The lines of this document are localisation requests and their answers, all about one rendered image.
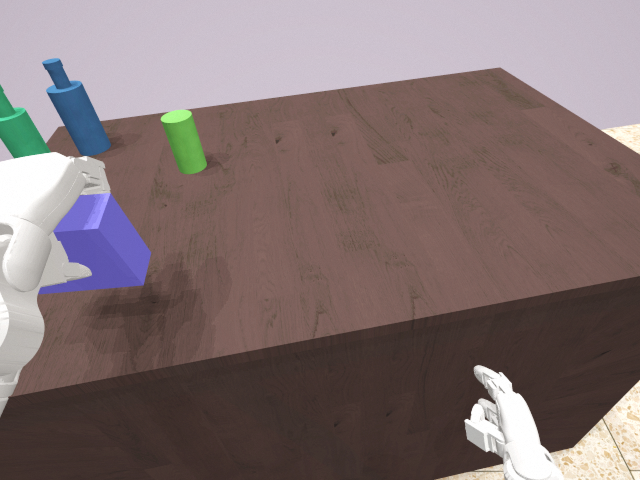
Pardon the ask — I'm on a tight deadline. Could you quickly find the right robot hand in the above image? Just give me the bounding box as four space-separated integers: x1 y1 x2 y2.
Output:
465 365 541 458

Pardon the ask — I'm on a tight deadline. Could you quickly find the sponge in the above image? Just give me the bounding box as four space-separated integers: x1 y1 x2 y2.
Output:
38 193 151 294

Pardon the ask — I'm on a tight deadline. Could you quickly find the table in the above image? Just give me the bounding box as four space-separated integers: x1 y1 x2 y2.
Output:
0 67 640 480

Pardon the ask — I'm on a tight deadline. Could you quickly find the left robot forearm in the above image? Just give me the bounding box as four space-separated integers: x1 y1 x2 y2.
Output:
0 214 52 417

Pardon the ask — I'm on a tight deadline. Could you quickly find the left robot hand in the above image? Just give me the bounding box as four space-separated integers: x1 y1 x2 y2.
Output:
0 152 111 288

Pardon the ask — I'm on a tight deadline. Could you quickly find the right robot forearm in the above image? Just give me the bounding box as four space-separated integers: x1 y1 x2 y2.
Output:
503 439 564 480

